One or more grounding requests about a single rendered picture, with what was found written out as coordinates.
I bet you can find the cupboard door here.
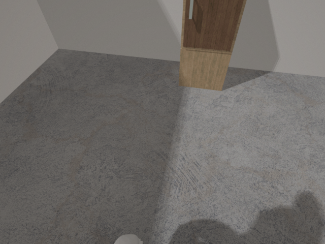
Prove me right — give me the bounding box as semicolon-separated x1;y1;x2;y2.
183;0;244;51

